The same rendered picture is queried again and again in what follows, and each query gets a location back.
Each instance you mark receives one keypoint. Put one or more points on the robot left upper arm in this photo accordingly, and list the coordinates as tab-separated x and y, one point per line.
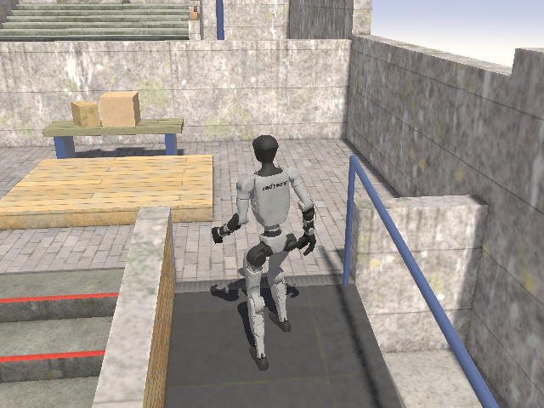
244	186

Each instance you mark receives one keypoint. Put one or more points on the robot right forearm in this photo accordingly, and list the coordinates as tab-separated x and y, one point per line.
308	221

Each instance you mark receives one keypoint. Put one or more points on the left robot hand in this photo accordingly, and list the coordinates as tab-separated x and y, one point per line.
215	236

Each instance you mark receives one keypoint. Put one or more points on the robot left forearm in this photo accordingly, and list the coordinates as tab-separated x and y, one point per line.
230	227

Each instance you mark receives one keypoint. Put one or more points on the robot left shin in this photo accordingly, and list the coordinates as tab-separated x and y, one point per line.
257	327

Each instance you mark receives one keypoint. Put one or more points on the robot right upper arm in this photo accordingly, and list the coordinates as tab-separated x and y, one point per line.
297	184

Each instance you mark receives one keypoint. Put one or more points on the robot head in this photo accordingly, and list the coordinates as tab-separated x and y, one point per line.
265	147

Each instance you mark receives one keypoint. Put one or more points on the right robot hand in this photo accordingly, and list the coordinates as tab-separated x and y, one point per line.
304	240

